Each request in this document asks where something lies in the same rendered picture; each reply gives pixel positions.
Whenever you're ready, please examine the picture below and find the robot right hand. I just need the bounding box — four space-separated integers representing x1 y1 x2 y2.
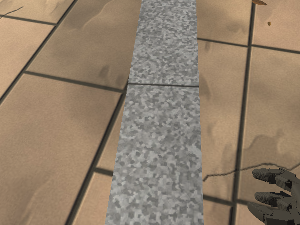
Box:
247 168 300 225

